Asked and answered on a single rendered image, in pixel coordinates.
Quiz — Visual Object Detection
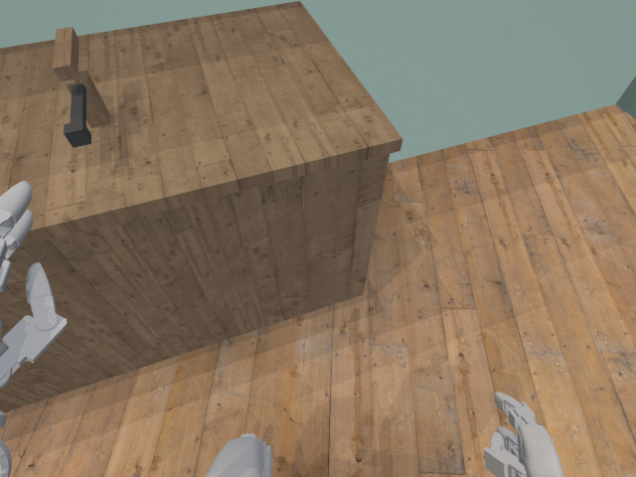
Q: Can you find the robot left thigh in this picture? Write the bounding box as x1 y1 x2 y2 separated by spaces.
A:
206 436 271 477

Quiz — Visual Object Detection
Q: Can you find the tap lever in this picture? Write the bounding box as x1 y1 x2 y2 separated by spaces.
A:
64 83 91 148

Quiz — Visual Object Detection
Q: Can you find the robot right hand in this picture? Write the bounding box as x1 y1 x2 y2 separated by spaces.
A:
484 392 563 477

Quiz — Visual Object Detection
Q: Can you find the counter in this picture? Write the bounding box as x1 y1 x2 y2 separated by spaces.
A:
0 1 403 412

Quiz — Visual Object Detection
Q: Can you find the robot left hand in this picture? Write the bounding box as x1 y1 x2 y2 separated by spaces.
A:
0 181 67 388

